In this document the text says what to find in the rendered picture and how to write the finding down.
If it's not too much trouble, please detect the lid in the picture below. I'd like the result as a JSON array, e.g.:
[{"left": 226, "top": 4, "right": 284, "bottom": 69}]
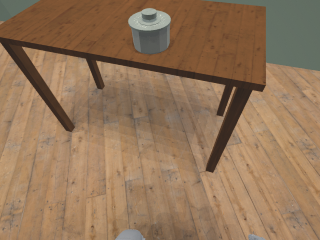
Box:
[{"left": 128, "top": 10, "right": 171, "bottom": 33}]

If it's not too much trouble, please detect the left robot thigh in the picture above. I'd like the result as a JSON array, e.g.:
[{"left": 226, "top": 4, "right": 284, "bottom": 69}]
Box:
[{"left": 115, "top": 229, "right": 146, "bottom": 240}]

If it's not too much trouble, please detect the pot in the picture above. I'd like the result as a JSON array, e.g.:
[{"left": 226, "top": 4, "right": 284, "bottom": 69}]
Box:
[{"left": 131, "top": 25, "right": 170, "bottom": 54}]

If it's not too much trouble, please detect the knob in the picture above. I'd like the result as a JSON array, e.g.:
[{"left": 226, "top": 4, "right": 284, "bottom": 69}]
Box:
[{"left": 141, "top": 8, "right": 157, "bottom": 20}]

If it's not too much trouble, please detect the table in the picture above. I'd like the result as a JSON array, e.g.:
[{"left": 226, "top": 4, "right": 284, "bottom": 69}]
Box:
[{"left": 0, "top": 0, "right": 266, "bottom": 173}]

